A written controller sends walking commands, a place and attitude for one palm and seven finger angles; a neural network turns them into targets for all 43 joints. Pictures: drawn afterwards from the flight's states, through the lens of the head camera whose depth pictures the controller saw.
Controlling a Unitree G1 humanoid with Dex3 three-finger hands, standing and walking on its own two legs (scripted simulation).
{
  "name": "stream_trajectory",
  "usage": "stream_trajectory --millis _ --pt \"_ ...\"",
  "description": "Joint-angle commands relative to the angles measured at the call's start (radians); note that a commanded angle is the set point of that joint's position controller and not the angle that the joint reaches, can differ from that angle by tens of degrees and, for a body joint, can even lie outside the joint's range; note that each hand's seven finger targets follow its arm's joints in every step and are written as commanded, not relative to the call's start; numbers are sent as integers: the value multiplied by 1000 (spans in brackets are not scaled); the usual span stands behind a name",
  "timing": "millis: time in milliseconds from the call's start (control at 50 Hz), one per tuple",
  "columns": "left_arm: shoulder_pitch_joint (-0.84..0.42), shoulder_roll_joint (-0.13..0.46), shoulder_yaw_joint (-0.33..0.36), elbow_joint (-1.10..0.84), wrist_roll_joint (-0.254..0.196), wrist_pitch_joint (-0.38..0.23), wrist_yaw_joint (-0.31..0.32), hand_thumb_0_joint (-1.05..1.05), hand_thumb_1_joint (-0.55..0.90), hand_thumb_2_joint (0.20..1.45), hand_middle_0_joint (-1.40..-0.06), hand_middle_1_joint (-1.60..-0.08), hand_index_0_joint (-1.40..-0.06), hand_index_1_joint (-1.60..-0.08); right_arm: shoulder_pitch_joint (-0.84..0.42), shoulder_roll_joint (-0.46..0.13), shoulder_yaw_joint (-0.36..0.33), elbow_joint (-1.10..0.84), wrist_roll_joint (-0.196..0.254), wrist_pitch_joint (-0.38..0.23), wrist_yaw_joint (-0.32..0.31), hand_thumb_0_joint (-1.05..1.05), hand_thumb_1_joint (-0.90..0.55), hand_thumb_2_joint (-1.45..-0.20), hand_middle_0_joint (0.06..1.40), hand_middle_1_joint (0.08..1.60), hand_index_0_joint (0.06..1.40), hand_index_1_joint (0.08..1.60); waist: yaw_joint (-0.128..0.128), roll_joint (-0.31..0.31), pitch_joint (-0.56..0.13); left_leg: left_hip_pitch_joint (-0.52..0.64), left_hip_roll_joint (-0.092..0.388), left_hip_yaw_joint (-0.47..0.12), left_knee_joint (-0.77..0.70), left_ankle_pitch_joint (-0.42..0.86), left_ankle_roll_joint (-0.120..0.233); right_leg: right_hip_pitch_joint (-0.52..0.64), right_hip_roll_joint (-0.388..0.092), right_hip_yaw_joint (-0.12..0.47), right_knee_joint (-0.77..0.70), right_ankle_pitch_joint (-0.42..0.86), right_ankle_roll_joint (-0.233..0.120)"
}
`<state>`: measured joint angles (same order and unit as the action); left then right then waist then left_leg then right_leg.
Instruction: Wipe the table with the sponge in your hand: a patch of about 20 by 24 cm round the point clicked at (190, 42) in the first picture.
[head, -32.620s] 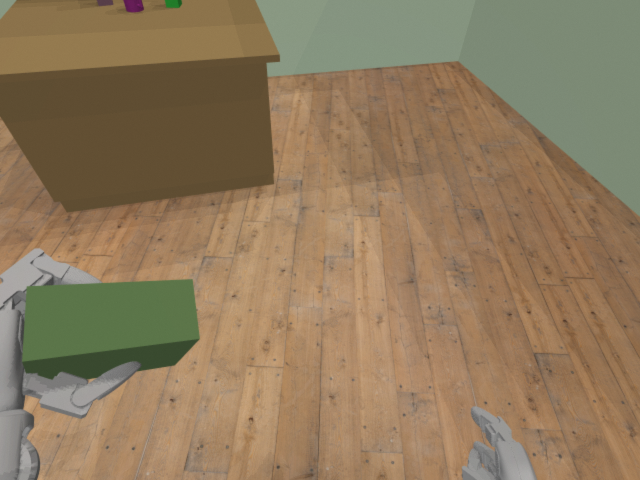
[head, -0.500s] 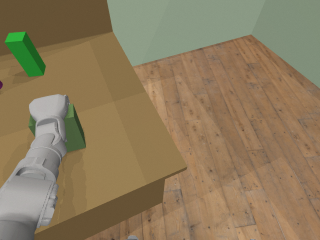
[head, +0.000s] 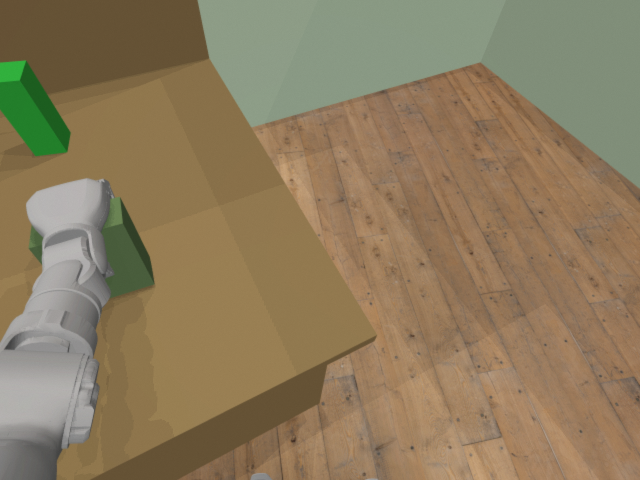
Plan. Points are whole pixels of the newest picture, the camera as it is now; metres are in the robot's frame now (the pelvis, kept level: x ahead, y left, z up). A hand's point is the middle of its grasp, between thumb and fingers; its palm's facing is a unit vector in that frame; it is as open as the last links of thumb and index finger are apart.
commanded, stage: slide back across to the first lane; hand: left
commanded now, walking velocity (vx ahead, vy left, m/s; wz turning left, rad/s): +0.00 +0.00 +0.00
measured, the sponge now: (104, 263) +0.42 +0.31 -0.03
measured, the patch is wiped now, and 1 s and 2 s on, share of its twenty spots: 1.00 1.00 1.00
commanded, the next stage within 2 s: wipe back along the first lane in 0.44 s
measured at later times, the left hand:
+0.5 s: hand (46, 251) +0.41 +0.36 +0.02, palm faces -0.09 -0.05 -0.99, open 10.1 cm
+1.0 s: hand (41, 279) +0.37 +0.35 +0.02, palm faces -0.09 +0.00 -1.00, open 10.2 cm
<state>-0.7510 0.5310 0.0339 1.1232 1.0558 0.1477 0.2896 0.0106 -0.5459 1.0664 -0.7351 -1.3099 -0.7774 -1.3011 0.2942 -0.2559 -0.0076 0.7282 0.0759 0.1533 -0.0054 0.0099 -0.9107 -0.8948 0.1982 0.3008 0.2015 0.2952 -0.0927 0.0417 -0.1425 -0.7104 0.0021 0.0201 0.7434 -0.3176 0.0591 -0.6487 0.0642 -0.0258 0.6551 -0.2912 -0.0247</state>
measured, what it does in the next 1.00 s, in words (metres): stands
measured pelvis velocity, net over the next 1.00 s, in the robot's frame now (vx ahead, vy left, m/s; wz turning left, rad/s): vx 0.02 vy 0.01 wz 0.03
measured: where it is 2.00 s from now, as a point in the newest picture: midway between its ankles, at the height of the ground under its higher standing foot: outside the picture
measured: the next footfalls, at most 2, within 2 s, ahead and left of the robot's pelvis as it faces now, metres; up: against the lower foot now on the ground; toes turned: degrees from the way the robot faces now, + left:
none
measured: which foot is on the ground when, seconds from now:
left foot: down 0.00-1.00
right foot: down 0.00-1.00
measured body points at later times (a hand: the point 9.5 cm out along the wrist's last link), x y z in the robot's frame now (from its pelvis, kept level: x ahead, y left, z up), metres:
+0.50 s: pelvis +0.03 +0.01 +0.01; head +0.09 +0.02 +0.45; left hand +0.41 +0.35 +0.08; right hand +0.14 -0.25 -0.11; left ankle +0.02 +0.08 -0.71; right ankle +0.01 -0.11 -0.71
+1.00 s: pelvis +0.02 +0.01 +0.01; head +0.07 +0.02 +0.46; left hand +0.37 +0.34 +0.07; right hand +0.15 -0.24 -0.11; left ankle +0.02 +0.08 -0.71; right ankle +0.01 -0.11 -0.71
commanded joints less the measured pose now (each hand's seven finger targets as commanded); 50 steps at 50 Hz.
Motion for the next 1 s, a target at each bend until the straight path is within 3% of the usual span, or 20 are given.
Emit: stream_trajectory --millis 0,40,80,120,200,240,380,420,520,540,620,660,680,700,760,800,840,900,940,980 --pt "-234 348 48 -99 35 48 19 0 100 1300 -1200 -1600 -1200 -1600 17 -182 -57 -98 -4 -28 -5 0 -900 -900 200 300 200 300 53 16 -294 242 -3 -60 -107 190 2 170 -3 15 -99 147 -36" --pt "-221 336 38 -95 41 50 11 0 100 1300 -1200 -1600 -1200 -1600 11 -183 -59 -100 -2 -27 -3 0 -900 -900 200 300 200 300 50 11 -265 251 -1 -62 -115 187 2 161 -4 11 -106 139 -37" --pt "-197 319 34 -121 38 36 -1 0 100 1300 -1200 -1600 -1200 -1600 13 -182 -62 -102 -4 -29 0 0 -900 -900 200 300 200 300 61 48 -284 302 3 -73 -116 236 -2 157 -2 6 -101 157 -43" --pt "-193 318 27 -126 42 29 -12 0 100 1300 -1200 -1600 -1200 -1600 12 -185 -64 -103 -4 -25 -1 0 -900 -900 200 300 200 300 50 16 -271 304 4 -73 -116 238 -1 159 -1 8 -111 162 -41" --pt "-132 286 28 -179 42 -3 -21 0 100 1300 -1200 -1600 -1200 -1600 10 -181 -75 -106 -10 -20 2 0 -900 -900 200 300 200 300 67 52 -303 368 9 -79 -101 349 -8 154 1 2 -95 229 -48" --pt "-95 319 61 -182 38 -7 -19 0 100 1300 -1200 -1600 -1200 -1600 4 -184 -74 -107 -11 -11 4 0 -900 -900 200 300 200 300 76 20 -299 349 5 -73 -99 361 -7 188 0 6 -97 265 -49" --pt "13 317 88 -253 25 -16 -14 0 100 1300 -1200 -1600 -1200 -1600 -22 -186 -79 -116 -14 5 14 0 -900 -900 200 300 200 300 99 39 -311 392 8 -81 -84 526 -22 221 -3 4 -78 372 -50" --pt "31 332 101 -254 25 -9 -16 0 100 1300 -1200 -1600 -1200 -1600 -28 -188 -78 -117 -13 9 17 0 -900 -900 200 300 200 300 97 8 -295 375 4 -77 -85 514 -18 237 -4 4 -83 388 -49" --pt "20 306 65 -293 28 -11 -39 0 100 1300 -1200 -1600 -1200 -1600 -42 -187 -78 -119 -9 12 11 0 -900 -900 200 300 200 300 81 8 -275 392 1 -79 -93 485 -13 234 -7 6 -102 372 -48" --pt "11 267 29 -304 28 -14 -44 0 100 1300 -1200 -1600 -1200 -1600 -46 -183 -77 -124 -8 12 10 0 -900 -900 200 300 200 300 71 22 -260 395 1 -76 -95 473 -11 222 -7 5 -105 363 -49" --pt "103 200 4 -347 10 -25 -58 0 100 1300 -1200 -1600 -1200 -1600 -55 -173 -81 -136 -6 11 11 0 -900 -900 200 300 200 300 86 29 -269 434 10 -98 -100 499 -21 202 -2 -5 -110 312 -53" --pt "77 175 -7 -379 -7 -30 -61 0 100 1300 -1200 -1600 -1200 -1600 -72 -171 -79 -139 -6 13 6 0 -900 -900 200 300 200 300 78 35 -252 429 14 -100 -109 475 -21 194 -5 -1 -114 302 -56" --pt "122 184 1 -359 -9 -24 -58 0 100 1300 -1200 -1600 -1200 -1600 -65 -174 -79 -140 -7 14 6 0 -900 -900 200 300 200 300 85 20 -238 418 9 -101 -110 445 -20 197 -1 -6 -114 280 -56" --pt "90 174 -19 -369 -4 -22 -57 0 100 1300 -1200 -1600 -1200 -1600 -72 -175 -77 -138 -6 17 5 0 -900 -900 200 300 200 300 72 18 -226 410 9 -99 -110 420 -21 183 -2 -7 -114 267 -55" --pt "146 164 1 -388 -21 -16 -50 0 100 1300 -1200 -1600 -1200 -1600 -93 -169 -75 -149 -4 16 2 0 -900 -900 200 300 200 300 95 21 -237 405 9 -103 -123 403 -23 203 -4 -6 -115 252 -60" --pt "147 138 -31 -366 -20 -4 -48 0 100 1300 -1200 -1600 -1200 -1600 -92 -171 -73 -145 -4 20 1 0 -900 -900 200 300 200 300 79 -5 -194 380 4 -98 -124 344 -20 182 -3 -10 -119 218 -56" --pt "166 125 -36 -363 -25 7 -45 0 100 1300 -1200 -1600 -1200 -1600 -96 -169 -72 -146 -4 20 1 0 -900 -900 200 300 200 300 87 -15 -198 370 2 -93 -131 314 -16 195 -3 -8 -123 206 -57" --pt "212 108 -39 -391 -33 12 -47 0 100 1300 -1200 -1600 -1200 -1600 -106 -166 -72 -155 -3 18 -1 0 -900 -900 200 300 200 300 94 -16 -216 379 4 -95 -127 339 -19 212 -3 -9 -115 225 -58" --pt "255 66 -68 -403 -40 22 -49 0 100 1300 -1200 -1600 -1200 -1600 -116 -161 -69 -163 -1 17 2 0 -900 -900 200 300 200 300 94 -23 -205 369 2 -92 -130 322 -18 213 -2 -10 -118 218 -57" --pt "263 72 -58 -397 -46 28 -51 0 100 1300 -1200 -1600 -1200 -1600 -121 -166 -68 -162 0 16 0 0 -900 -900 200 300 200 300 94 -41 -173 360 3 -99 -133 310 -19 202 -2 -10 -116 206 -57"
